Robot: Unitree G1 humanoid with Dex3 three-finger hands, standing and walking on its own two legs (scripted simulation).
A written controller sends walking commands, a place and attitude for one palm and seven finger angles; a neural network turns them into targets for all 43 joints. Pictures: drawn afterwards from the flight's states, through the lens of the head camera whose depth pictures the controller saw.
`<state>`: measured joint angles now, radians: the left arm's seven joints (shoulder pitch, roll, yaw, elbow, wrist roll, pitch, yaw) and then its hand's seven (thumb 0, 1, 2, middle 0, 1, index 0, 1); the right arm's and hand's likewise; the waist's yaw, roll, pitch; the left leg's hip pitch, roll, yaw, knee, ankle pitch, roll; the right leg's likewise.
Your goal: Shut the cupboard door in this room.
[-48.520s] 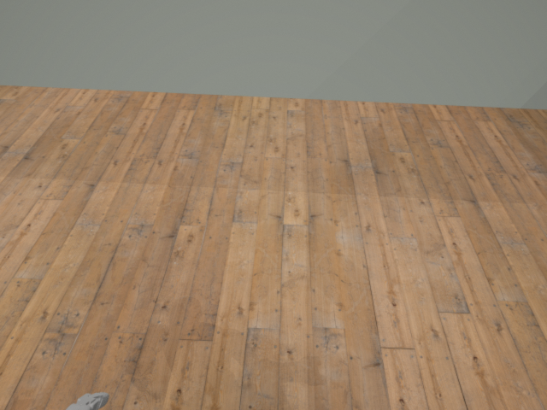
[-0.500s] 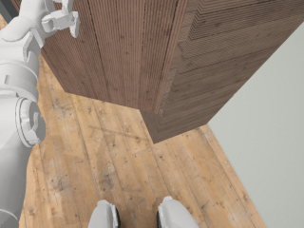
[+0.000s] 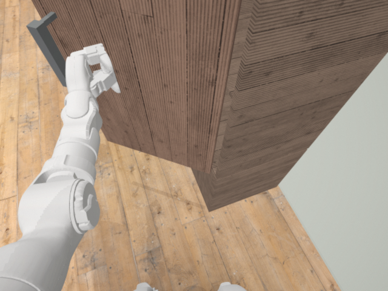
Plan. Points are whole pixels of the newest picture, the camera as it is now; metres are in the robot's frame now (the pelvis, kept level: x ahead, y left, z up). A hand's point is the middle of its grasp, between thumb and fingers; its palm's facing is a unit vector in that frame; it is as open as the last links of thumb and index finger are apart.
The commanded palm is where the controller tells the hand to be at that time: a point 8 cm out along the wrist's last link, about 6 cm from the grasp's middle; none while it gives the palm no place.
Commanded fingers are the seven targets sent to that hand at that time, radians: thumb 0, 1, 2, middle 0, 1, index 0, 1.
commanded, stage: pull the fist back off the door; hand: left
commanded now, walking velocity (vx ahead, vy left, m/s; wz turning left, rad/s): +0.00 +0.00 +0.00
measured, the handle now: (60, 52) +0.63 +0.23 +0.12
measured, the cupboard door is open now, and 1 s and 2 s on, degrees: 50 50 50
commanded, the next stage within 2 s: draw the hand back to the body in 0.40 s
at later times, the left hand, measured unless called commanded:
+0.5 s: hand (109, 104) +0.45 +0.11 +0.13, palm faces +0.05 -1.00 -0.02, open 3.1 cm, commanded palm +0.43 +0.16 +0.13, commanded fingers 0.00 0.90 0.90 -1.30 -1.50 -1.30 -1.50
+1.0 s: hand (51, 154) +0.34 +0.18 +0.16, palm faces +0.06 -1.00 -0.02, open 3.1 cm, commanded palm +0.30 +0.22 +0.16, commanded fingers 0.00 0.90 0.90 -1.16 -1.35 -1.16 -1.35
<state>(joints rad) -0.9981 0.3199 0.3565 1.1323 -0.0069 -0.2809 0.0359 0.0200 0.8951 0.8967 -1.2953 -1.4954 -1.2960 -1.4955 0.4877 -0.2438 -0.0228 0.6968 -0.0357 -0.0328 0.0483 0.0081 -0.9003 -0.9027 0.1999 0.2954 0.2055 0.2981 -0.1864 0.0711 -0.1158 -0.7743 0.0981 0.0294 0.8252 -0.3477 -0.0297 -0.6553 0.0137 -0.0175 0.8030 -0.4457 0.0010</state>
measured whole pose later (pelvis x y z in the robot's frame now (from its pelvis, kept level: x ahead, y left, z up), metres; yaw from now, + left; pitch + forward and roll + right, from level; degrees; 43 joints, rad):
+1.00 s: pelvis -0.01 +0.00 +0.02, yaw +1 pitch +2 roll +0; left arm -0.28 0.23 0.19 0.37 -0.22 -0.11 -0.12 0.02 0.90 0.90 -1.29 -1.49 -1.29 -1.49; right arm 0.28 -0.26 -0.01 0.67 0.06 -0.06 -0.06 0.02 -0.90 -0.90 0.20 0.30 0.20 0.30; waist -0.02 0.06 -0.07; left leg -0.41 0.07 0.04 0.65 -0.28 -0.02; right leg -0.30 -0.01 -0.02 0.65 -0.39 0.01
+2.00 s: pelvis +0.01 +0.00 +0.04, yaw +2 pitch -3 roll +1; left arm 0.45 0.32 0.34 -0.34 -0.06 -0.09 0.11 0.02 0.89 0.90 -0.22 -0.32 -0.23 -0.32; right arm 0.18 -0.23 0.01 0.64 0.01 -0.09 -0.09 0.02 -0.90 -0.90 0.20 0.30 0.20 0.30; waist 0.07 0.07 0.00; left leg -0.16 0.04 0.03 0.43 -0.21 -0.02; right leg -0.04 -0.03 -0.03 0.42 -0.33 0.01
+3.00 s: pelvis -0.11 +0.03 +0.02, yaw +7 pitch -2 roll -2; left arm 0.56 0.40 0.44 -0.52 -0.05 -0.23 0.16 0.02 0.88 0.89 -0.21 -0.30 -0.21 -0.30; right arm 0.24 -0.22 0.01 0.62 0.00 -0.07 -0.09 0.02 -0.90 -0.90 0.20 0.30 0.21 0.30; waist 0.03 0.02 0.02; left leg -0.49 0.03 0.01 0.65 -0.28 0.01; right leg -0.33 -0.01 -0.01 0.59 -0.24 0.03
